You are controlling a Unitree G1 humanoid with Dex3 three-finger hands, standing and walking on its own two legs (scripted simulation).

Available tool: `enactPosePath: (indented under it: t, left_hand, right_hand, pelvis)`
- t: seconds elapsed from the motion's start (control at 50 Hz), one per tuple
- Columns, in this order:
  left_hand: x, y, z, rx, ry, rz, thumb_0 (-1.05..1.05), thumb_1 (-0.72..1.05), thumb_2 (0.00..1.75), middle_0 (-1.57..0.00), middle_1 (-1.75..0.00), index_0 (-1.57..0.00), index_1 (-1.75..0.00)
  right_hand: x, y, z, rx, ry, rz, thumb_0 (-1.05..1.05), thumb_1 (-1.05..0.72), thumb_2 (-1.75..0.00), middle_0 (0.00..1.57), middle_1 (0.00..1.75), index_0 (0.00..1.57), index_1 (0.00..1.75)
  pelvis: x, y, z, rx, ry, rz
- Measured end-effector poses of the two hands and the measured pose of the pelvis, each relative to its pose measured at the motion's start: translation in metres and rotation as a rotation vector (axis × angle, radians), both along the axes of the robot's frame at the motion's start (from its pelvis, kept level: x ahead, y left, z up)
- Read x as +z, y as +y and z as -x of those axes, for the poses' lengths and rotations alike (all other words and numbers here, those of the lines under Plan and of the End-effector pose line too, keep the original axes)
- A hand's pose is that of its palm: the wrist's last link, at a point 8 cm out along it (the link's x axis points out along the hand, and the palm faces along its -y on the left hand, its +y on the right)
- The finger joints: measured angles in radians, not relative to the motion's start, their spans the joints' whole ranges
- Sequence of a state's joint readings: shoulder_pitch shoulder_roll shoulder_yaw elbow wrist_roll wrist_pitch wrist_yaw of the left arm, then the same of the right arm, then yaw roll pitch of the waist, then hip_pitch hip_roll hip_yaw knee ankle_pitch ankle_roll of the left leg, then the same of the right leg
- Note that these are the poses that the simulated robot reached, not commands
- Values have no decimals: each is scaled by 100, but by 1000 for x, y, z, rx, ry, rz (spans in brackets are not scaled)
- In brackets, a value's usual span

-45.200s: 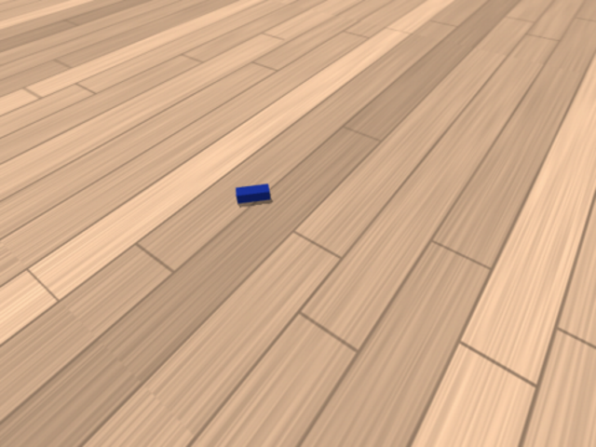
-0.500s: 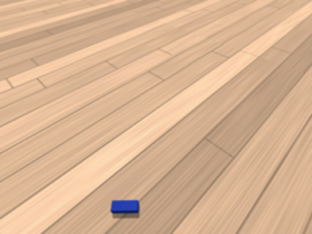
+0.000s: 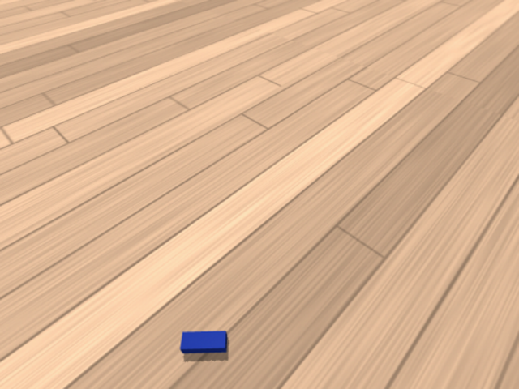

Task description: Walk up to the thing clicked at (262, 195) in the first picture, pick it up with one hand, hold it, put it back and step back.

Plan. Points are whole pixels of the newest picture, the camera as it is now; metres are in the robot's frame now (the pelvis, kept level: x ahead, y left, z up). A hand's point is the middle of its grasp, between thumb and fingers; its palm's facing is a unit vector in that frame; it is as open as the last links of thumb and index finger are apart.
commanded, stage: stand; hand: left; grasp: from above
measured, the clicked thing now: (204, 342) +0.43 +0.25 -0.75
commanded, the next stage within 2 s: step back in 0.98 s
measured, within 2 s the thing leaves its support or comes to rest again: neither
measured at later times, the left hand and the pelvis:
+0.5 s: hand out of the picture +0.08 +0.25 -0.16, palm faces -0.01 -0.94 -0.34, open 7.4 cm; pelvis +0.01 +0.00 +0.00, yaw +0 degrees
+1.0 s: hand out of the picture +0.09 +0.24 -0.16, palm faces -0.02 -0.94 -0.34, open 7.4 cm; pelvis +0.01 +0.00 +0.00, yaw -1 degrees
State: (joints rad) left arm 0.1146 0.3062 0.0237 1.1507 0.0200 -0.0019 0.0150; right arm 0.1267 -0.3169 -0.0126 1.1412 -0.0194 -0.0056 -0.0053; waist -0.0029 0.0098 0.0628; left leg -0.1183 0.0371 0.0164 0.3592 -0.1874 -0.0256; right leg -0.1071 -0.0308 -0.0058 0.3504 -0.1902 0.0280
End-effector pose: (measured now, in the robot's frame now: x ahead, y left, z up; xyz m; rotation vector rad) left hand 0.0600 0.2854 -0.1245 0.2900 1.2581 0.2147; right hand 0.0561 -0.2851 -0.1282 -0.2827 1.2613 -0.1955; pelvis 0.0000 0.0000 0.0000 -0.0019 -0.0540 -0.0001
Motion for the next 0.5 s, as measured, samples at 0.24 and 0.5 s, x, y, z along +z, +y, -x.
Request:
enactPosePath:
  t: [0.24, 0.5]
  left_hand:
    - [3, 4, -12, -6, -12, -5, 0, 90, 90, -20, -30, -20, -30]
    - [5, 4, -18, -14, -10, -12, 0, 90, 90, -20, -30, -20, -30]
  right_hand:
    - [2, -2, -8, 2, -11, 6, 0, -90, -90, 20, 30, 20, 30]
    - [2, -5, -13, 0, -9, 4, 0, -90, -90, 20, 30, 20, 30]
  pelvis:
    - [1, 1, -5, -5, 7, -4]
    - [1, -1, -9, -6, 13, -4]
